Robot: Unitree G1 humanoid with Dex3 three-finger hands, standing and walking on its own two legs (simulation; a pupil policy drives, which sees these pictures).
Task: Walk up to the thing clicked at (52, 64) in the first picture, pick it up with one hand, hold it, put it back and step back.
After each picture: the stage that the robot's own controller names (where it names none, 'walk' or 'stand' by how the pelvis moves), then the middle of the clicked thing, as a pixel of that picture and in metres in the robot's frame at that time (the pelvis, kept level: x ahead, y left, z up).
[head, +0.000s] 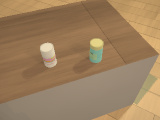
stand; (48, 55) +0.59 +0.21 -0.09
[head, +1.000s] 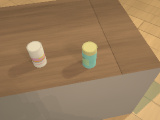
rise first; (37, 54) +0.54 +0.26 -0.07
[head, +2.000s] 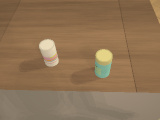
stand; (49, 53) +0.52 +0.20 -0.05
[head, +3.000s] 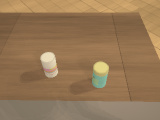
stand; (49, 65) +0.52 +0.20 -0.10
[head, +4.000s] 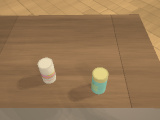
stand; (47, 71) +0.49 +0.20 -0.10
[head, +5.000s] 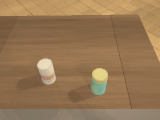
stand; (47, 71) +0.48 +0.20 -0.10
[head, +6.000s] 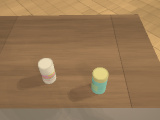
stand; (47, 71) +0.49 +0.20 -0.10
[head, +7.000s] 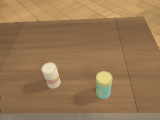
rise first; (51, 75) +0.47 +0.21 -0.09
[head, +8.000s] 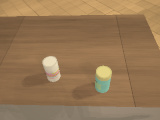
go down; (51, 69) +0.50 +0.21 -0.09
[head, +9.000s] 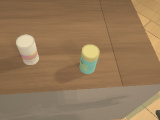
go down; (28, 50) +0.51 +0.20 -0.04
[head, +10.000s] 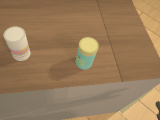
go down; (18, 44) +0.50 +0.20 -0.01
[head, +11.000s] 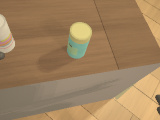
close in; out of the picture +0.50 +0.21 +0.02
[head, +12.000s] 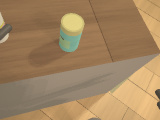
close; out of the picture +0.53 +0.20 +0.03
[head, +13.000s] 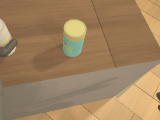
lift; out of the picture +0.49 +0.20 +0.03
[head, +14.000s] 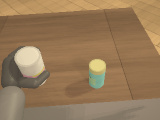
lift; (32, 67) +0.34 +0.17 +0.14
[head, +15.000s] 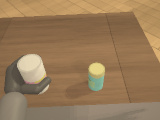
hold; (34, 75) +0.33 +0.17 +0.11
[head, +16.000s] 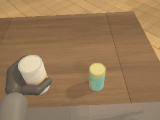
hold; (35, 75) +0.33 +0.17 +0.11
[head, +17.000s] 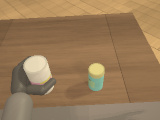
hold; (40, 76) +0.33 +0.16 +0.11
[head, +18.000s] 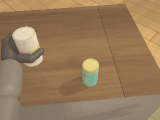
crouch; (28, 47) +0.43 +0.18 +0.12
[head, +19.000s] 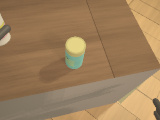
lower; out of the picture +0.52 +0.22 +0.06
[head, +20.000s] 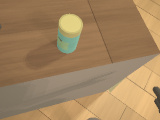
lower; out of the picture +0.54 +0.22 +0.03
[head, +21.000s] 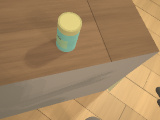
lower; out of the picture +0.53 +0.22 +0.03
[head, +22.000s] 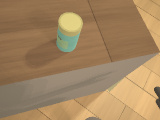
lower; out of the picture +0.54 +0.23 +0.03
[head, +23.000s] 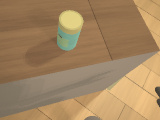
rest; out of the picture +0.54 +0.23 +0.03
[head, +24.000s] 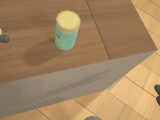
withdraw; out of the picture +0.54 +0.21 +0.03
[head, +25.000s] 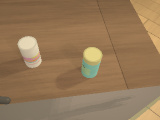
sink last; (30, 52) +0.50 +0.19 -0.02
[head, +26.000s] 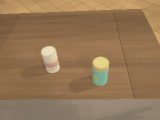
stand; (50, 59) +0.53 +0.20 -0.03
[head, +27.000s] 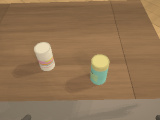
stand; (45, 57) +0.50 +0.20 -0.02
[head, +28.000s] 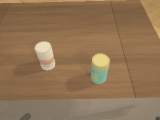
stand; (45, 56) +0.51 +0.20 -0.02
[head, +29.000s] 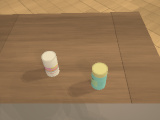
stand; (50, 64) +0.52 +0.19 -0.08
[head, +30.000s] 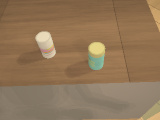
walk; (46, 45) +0.56 +0.21 -0.07
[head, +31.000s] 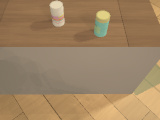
walk; (57, 14) +0.76 +0.16 -0.07
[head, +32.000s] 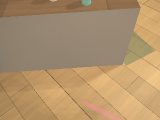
walk; out of the picture +1.07 +0.29 -0.07
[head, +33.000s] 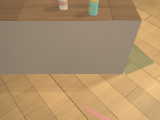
stand; (62, 0) +1.14 +0.21 -0.09
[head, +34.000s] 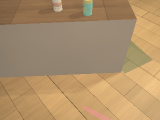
stand; (57, 2) +1.13 +0.23 -0.10
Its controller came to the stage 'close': yes
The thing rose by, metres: 0.20
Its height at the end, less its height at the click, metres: +0.00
